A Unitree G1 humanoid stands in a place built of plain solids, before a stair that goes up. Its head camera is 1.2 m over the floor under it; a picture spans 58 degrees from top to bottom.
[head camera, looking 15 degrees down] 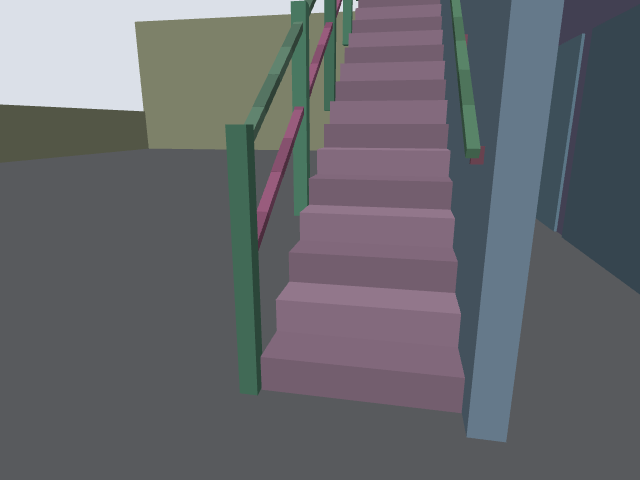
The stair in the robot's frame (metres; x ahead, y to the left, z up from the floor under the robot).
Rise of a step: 0.17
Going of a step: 0.26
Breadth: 0.90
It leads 11 degrees to the right of straight ahead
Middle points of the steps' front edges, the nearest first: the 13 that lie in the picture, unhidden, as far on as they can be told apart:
1.69 -0.17 0.17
1.95 -0.22 0.34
2.21 -0.27 0.52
2.47 -0.32 0.69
2.73 -0.37 0.86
2.99 -0.42 1.03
3.25 -0.47 1.20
3.51 -0.52 1.37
3.77 -0.57 1.55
4.03 -0.62 1.72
4.29 -0.67 1.89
4.55 -0.72 2.06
4.81 -0.77 2.23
